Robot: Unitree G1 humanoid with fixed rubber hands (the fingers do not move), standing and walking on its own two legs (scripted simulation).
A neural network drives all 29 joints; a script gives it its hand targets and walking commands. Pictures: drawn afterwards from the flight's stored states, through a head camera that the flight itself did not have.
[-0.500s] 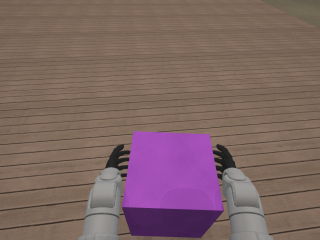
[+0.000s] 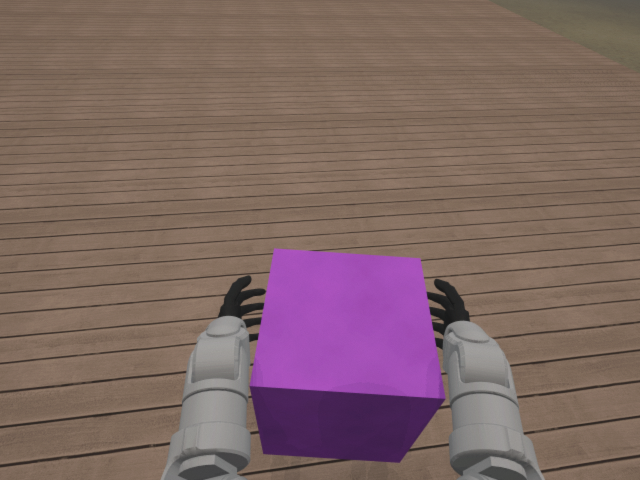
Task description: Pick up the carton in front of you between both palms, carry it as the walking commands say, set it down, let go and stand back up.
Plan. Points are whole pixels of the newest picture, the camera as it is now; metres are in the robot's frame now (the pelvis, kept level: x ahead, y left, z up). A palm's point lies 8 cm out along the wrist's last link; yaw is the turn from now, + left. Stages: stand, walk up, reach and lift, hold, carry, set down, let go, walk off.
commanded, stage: set down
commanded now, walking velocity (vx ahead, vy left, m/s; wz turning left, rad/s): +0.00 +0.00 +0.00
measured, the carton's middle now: (339, 359) +0.31 +0.00 -0.04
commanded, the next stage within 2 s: none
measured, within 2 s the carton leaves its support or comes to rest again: neither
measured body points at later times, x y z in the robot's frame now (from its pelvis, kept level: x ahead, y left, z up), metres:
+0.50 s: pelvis -0.03 -0.03 -0.09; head +0.19 +0.00 +0.30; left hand +0.37 +0.14 -0.18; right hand +0.37 -0.16 -0.17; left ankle +0.07 +0.09 -0.74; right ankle +0.00 -0.15 -0.74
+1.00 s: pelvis -0.05 -0.03 -0.22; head +0.21 +0.02 +0.14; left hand +0.42 +0.14 -0.33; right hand +0.41 -0.16 -0.31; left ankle +0.07 +0.09 -0.74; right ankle +0.00 -0.15 -0.74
